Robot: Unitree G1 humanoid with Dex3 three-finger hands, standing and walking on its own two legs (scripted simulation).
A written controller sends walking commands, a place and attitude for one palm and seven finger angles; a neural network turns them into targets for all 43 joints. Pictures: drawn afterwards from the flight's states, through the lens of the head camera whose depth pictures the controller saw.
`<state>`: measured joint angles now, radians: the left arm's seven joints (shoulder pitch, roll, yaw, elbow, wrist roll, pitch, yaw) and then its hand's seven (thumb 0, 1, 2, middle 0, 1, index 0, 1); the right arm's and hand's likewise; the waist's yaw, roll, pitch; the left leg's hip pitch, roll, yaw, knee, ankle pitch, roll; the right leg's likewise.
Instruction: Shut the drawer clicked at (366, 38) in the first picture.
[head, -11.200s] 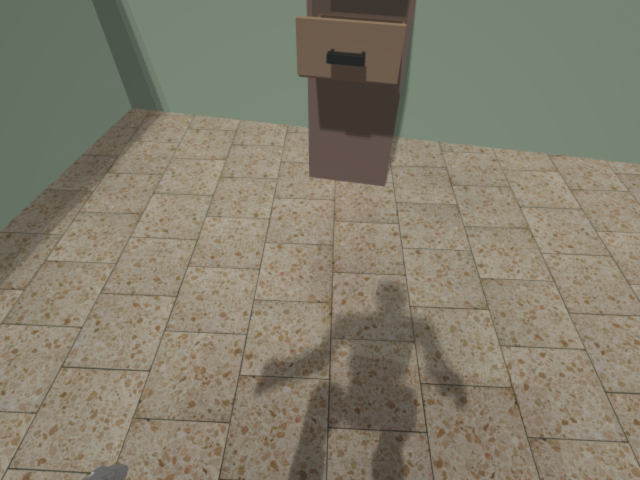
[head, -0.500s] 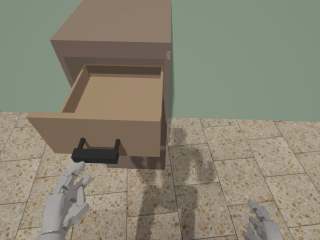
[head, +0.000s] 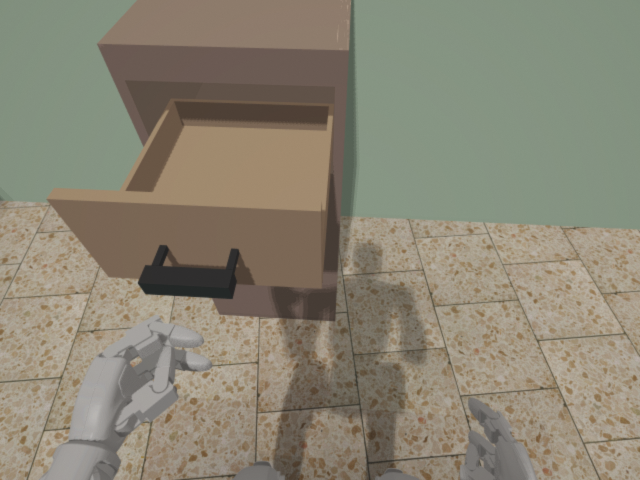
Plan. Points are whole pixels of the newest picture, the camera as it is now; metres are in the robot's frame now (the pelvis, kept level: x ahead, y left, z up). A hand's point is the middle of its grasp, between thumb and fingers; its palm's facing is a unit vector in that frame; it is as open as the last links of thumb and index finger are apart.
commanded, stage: raise the hand and make a fist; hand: left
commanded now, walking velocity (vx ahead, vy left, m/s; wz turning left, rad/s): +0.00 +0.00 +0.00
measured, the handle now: (193, 267) +0.38 +0.19 +0.04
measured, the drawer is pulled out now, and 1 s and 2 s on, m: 0.27 0.27 0.27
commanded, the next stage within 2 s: bring the fist close to the handle in 1.14 s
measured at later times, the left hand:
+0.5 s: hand (149, 394) +0.19 +0.17 +0.11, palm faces -0.01 -1.00 -0.04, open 3.1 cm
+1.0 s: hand (150, 395) +0.18 +0.16 +0.13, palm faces -0.02 -1.00 -0.06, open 3.3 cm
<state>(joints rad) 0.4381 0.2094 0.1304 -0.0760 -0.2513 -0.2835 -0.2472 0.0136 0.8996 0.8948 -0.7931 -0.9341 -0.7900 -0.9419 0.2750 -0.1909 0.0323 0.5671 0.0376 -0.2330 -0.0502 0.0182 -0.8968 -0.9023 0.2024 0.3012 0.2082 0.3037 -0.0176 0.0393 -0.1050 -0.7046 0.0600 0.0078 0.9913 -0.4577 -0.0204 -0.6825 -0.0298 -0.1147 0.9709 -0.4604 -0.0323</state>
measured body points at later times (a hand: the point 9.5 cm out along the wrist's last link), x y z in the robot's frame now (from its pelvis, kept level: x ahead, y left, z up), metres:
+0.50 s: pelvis +0.02 +0.03 +0.01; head +0.04 +0.03 +0.46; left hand +0.19 +0.22 +0.11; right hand +0.24 -0.18 -0.03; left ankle +0.02 +0.13 -0.68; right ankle +0.02 -0.10 -0.68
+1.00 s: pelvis +0.02 +0.02 +0.02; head +0.02 +0.00 +0.47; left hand +0.18 +0.21 +0.13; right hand +0.20 -0.21 -0.04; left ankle +0.02 +0.13 -0.68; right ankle +0.02 -0.10 -0.68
